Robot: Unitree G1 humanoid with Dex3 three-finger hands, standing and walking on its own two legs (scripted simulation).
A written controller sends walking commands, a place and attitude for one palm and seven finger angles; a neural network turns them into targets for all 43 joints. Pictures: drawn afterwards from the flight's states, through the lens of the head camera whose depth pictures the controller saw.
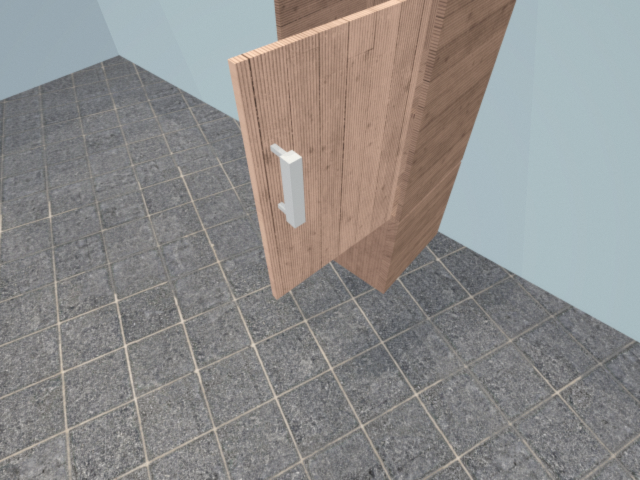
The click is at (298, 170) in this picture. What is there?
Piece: cupboard door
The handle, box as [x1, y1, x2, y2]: [270, 144, 305, 227]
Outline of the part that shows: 273,144 270,146 271,150 280,157 284,194 284,202 279,203 278,207 286,214 286,220 294,227 296,227 305,221 301,157 292,150 286,152 276,144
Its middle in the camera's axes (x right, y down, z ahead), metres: -0.06 -0.09 +0.68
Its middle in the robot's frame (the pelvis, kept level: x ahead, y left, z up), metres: +0.58 +0.09 +0.01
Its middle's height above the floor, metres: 0.80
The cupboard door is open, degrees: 82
